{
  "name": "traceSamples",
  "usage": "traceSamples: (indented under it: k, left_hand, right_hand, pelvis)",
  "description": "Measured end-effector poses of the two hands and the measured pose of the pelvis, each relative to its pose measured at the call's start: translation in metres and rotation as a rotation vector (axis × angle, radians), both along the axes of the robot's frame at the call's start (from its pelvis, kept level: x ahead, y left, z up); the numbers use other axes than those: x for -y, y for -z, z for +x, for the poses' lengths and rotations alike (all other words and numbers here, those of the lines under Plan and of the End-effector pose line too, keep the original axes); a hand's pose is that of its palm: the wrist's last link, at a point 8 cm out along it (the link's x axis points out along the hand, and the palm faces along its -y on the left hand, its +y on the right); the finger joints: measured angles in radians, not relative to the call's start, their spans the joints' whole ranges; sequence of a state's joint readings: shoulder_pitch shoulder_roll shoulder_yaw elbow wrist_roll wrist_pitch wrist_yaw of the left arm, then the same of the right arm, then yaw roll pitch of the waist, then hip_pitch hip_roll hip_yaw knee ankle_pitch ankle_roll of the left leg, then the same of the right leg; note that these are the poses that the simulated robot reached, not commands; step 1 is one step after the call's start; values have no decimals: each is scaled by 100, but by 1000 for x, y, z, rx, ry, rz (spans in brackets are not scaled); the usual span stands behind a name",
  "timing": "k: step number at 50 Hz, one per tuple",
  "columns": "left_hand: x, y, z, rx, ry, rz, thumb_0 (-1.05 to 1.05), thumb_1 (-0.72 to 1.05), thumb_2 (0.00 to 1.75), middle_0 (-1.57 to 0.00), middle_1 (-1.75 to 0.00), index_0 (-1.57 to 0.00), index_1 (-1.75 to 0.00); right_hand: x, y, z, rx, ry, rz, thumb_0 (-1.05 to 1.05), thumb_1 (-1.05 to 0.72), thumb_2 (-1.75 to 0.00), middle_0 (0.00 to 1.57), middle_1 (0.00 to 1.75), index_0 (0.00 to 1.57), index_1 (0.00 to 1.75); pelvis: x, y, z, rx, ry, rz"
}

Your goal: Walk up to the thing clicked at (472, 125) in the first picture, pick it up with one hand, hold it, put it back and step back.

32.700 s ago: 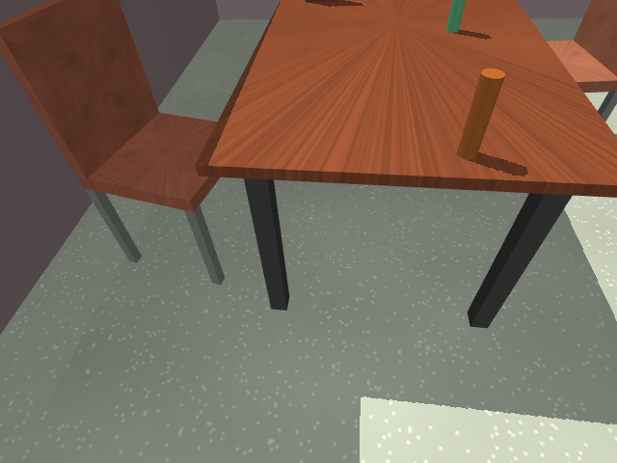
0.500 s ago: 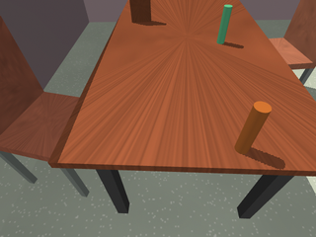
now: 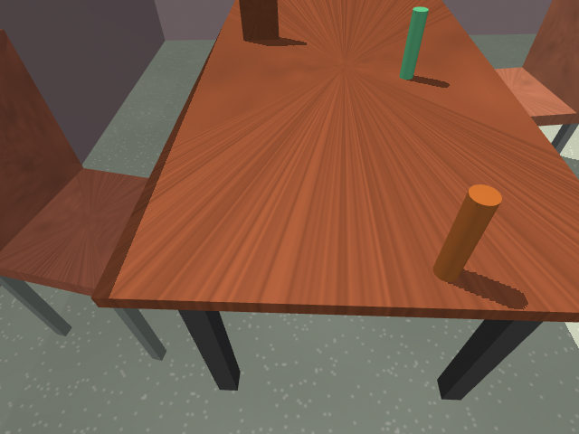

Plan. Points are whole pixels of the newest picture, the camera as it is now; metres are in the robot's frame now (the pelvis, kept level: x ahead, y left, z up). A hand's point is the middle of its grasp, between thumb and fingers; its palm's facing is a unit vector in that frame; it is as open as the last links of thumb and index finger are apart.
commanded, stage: stand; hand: right
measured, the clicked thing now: (462, 237) +0.41 -0.23 +0.05
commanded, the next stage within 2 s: step back in 1.98 s
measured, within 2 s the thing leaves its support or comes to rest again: neither
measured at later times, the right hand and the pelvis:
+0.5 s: hand out of the picture +0.07 -0.25 -0.16, palm faces -0.04 +0.94 -0.34, open 7.4 cm; pelvis +0.00 +0.00 +0.00, yaw +0 degrees
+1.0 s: hand out of the picture +0.07 -0.25 -0.16, palm faces -0.03 +0.94 -0.34, open 7.4 cm; pelvis +0.00 +0.00 +0.00, yaw +0 degrees
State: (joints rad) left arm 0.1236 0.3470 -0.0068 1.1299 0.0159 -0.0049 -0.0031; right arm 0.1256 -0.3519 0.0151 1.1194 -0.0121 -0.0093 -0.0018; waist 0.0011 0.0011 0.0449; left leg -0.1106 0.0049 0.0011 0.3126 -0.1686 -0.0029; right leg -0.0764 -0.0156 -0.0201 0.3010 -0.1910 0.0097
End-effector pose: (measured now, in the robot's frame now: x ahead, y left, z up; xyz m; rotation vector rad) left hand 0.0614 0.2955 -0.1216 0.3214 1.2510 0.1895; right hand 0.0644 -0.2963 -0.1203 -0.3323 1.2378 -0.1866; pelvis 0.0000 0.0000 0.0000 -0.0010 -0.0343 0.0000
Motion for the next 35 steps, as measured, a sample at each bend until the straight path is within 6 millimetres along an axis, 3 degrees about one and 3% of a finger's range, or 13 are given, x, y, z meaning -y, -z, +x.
traceSamples:
  k: [10, 35]
  left_hand:
    - [-1, 0, 0, -4, 0, 1, 1, 91, 90, -21, -30, -20, -30]
    - [0, 1, 3, -6, 0, -1, 1, 91, 90, -21, -30, -20, -30]
  right_hand:
    - [0, -1, 1, -2, 1, -2, 0, -89, -90, 20, 30, 20, 30]
    - [0, 0, 3, -7, 5, 1, 1, -91, -90, 20, 30, 20, 30]
  pelvis:
    - [-1, 0, 1, -3, 0, 0]
    - [0, 0, 4, -4, 0, 0]
